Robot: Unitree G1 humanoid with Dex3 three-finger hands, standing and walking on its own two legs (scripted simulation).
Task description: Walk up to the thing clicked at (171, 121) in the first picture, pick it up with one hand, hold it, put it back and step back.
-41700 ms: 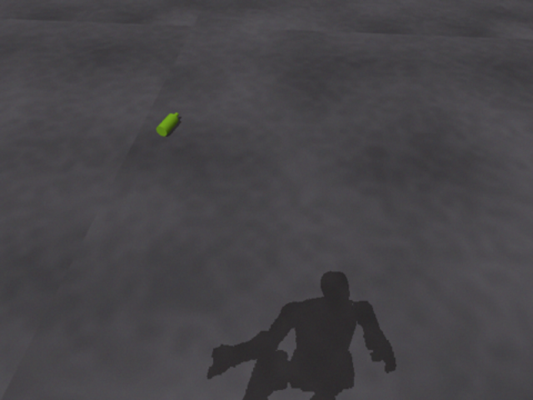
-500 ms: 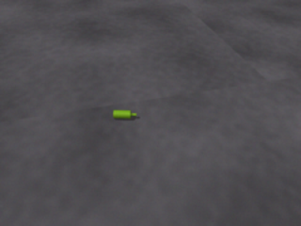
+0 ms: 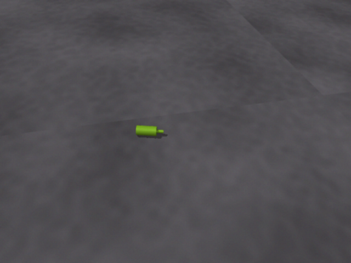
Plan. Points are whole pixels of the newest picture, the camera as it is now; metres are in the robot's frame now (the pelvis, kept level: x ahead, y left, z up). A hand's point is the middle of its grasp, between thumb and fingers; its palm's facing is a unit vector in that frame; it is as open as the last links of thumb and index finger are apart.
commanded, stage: step back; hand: left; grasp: from above
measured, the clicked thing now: (150, 130) +1.10 +0.16 -0.73
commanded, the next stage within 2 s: stand in 0.22 s
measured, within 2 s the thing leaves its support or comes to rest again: neither
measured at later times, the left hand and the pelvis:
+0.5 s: hand out of the picture +0.10 +0.24 -0.14, palm faces -0.04 -0.94 -0.34, open 7.4 cm; pelvis +0.00 +0.00 +0.02, yaw -1 degrees
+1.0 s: hand out of the picture +0.07 +0.24 -0.14, palm faces -0.05 -0.94 -0.35, open 7.4 cm; pelvis +0.00 -0.01 +0.02, yaw -1 degrees
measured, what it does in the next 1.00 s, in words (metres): stands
